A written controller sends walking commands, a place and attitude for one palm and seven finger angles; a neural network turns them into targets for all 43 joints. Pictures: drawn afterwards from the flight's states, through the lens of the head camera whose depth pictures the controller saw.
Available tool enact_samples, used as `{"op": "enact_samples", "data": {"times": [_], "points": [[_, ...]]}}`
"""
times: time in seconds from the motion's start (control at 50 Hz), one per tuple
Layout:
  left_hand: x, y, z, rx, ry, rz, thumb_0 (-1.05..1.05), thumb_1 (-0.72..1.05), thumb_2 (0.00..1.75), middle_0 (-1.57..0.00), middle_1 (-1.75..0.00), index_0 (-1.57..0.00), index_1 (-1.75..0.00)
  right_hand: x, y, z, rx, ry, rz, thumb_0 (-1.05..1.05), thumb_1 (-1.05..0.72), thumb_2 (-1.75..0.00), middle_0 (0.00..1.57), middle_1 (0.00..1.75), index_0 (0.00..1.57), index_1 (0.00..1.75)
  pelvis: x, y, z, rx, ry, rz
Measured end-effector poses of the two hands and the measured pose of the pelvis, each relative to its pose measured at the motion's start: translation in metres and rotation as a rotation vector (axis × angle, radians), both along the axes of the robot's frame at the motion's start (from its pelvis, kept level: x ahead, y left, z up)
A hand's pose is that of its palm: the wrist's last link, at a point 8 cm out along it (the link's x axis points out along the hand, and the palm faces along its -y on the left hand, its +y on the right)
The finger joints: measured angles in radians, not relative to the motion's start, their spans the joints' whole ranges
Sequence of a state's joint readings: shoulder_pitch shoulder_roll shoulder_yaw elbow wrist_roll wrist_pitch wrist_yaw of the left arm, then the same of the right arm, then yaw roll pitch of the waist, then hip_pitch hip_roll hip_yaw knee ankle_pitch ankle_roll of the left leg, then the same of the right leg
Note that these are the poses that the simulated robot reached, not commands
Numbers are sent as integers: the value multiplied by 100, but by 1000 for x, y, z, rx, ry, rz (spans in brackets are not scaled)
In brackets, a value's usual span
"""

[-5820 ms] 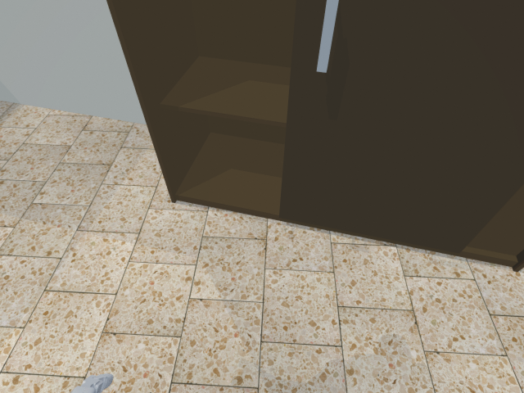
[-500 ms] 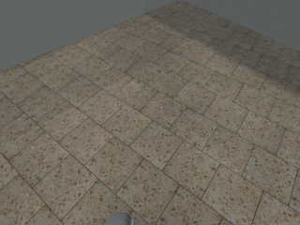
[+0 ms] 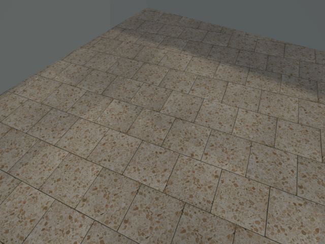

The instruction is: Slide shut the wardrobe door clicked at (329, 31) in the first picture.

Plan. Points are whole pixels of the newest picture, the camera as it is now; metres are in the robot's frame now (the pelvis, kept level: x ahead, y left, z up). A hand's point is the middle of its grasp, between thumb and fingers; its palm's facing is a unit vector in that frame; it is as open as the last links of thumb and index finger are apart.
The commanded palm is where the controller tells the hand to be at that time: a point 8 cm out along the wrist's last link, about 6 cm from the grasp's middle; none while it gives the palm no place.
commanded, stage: turn to face it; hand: right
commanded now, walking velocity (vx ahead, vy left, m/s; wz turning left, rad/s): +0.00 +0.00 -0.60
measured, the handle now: out of the picture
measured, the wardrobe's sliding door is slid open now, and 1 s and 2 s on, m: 0.54 0.54 0.54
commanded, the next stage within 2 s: none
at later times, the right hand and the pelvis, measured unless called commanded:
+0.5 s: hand out of the picture +0.03 -0.23 -0.14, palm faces +0.27 +0.93 -0.23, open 7.3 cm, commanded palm none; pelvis -0.02 +0.00 +0.02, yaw -15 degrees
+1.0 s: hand out of the picture -0.11 -0.16 -0.14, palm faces +0.56 +0.78 -0.26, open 7.3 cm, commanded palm none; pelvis -0.03 +0.03 +0.02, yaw -34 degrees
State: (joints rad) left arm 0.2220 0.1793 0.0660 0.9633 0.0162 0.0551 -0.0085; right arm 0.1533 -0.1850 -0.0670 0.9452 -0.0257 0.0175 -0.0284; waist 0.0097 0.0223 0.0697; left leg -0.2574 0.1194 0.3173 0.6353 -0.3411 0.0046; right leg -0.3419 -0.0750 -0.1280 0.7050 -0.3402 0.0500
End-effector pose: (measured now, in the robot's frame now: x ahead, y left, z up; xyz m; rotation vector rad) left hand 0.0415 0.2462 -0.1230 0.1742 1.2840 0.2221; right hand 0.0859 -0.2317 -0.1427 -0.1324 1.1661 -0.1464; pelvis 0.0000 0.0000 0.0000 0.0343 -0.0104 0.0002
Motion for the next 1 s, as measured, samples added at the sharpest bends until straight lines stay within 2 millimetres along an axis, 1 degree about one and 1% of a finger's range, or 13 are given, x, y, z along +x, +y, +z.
{"op": "enact_samples", "data": {"times": [0.06,0.14,0.24,0.32,0.46,0.54,0.6,0.64,0.7,0.76,0.84,0.92,1.0], "points": [[17,-7,6,34,-38,-52,1,91,90,-20,-30,-19,-30,-30,-28,-10,-14,79,-56,0,-92,-90,21,30,21,30,-3,-12,-3,-7,7,-21],[24,-16,19,57,-49,-93,0,91,89,-20,-30,-20,-30,-59,-52,1,-33,151,-97,0,-92,-90,20,30,20,30,-7,-23,8,13,20,-53],[27,-27,28,50,-37,-144,0,90,89,-20,-30,-20,-30,-76,-68,16,-46,135,-150,1,-92,-90,20,30,20,30,-11,-28,20,21,32,-103],[31,-31,30,36,-42,-175,1,90,89,-20,-30,-20,-30,-81,-69,21,-53,103,-187,1,-91,-90,20,30,20,30,-14,-26,22,21,32,-147],[37,-23,23,10,-41,-230,1,90,89,-20,-30,-20,-30,-78,-52,27,-52,33,-230,1,-91,-90,20,30,20,30,-22,-12,20,11,39,-230],[40,-9,14,-3,-27,-265,1,90,89,-20,-30,-20,-30,-77,-34,32,-58,-8,-252,1,-91,-90,20,30,20,30,-28,4,17,4,47,-282],[45,4,5,-18,-16,-293,1,90,89,-20,-30,-20,-30,-84,-17,37,-72,-33,-282,1,-91,-90,20,30,20,30,-30,18,14,-9,53,-318],[52,13,-4,-31,-16,-308,1,90,89,-20,-30,-20,-30,-95,-7,37,-95,-41,-306,1,-91,-90,20,30,20,30,-30,29,8,-28,58,-337],[63,20,-4,-36,-6,-352,1,90,89,-20,-30,-20,-30,-121,8,45,-107,-4,-357,1,-91,-90,20,30,21,30,-30,37,14,-33,46,-386],[75,22,0,-44,-2,-400,1,90,89,-20,-30,-20,-30,-143,18,51,-110,28,-409,1,-91,-90,21,30,21,30,-28,42,20,-53,37,-428],[89,19,1,-39,17,-467,1,91,90,-20,-30,-19,-30,-167,28,50,-103,51,-468,1,-91,-90,21,30,21,30,-27,45,21,-64,32,-493],[107,2,1,-22,40,-548,1,91,90,-20,-30,-19,-30,-194,36,44,-78,83,-533,1,-91,-90,21,30,21,30,-29,40,19,-63,37,-550],[132,-34,3,-12,16,-644,1,91,90,-19,-30,-19,-30,-227,38,32,-40,139,-602,1,-91,-90,21,30,21,30,-33,28,15,-53,46,-601]]}}
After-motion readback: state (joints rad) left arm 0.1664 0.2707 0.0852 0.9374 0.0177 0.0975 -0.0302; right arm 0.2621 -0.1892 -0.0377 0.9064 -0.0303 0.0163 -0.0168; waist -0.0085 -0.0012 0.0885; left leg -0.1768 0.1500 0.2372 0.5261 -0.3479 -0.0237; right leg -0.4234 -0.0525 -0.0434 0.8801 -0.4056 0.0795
